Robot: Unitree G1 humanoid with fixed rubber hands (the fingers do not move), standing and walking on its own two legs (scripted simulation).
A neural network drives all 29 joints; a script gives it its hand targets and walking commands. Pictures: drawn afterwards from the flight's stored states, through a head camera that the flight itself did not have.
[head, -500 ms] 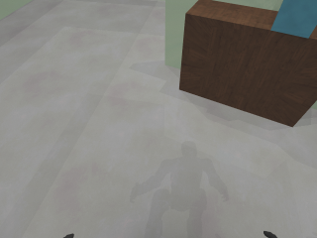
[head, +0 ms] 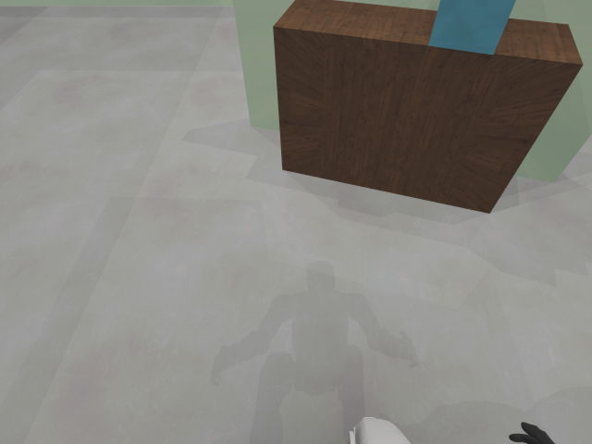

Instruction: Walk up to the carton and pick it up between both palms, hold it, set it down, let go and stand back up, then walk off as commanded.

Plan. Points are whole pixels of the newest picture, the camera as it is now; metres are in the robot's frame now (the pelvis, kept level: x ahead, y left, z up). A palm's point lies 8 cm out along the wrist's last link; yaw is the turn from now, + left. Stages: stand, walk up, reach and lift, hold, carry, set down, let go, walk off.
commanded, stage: walk up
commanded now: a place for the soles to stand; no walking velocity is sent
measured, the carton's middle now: out of the picture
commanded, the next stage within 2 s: none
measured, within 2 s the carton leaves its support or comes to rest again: neither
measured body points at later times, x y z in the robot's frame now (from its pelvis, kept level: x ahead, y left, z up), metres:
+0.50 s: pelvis +0.17 -0.07 -0.02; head +0.18 -0.05 +0.43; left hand +0.29 +0.23 -0.15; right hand +0.17 -0.39 -0.11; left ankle +0.19 +0.05 -0.73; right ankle +0.14 -0.18 -0.68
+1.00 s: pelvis +0.34 -0.17 -0.03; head +0.37 -0.17 +0.42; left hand +0.52 +0.11 -0.13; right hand +0.33 -0.50 -0.14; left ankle +0.46 -0.06 -0.72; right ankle +0.33 -0.28 -0.73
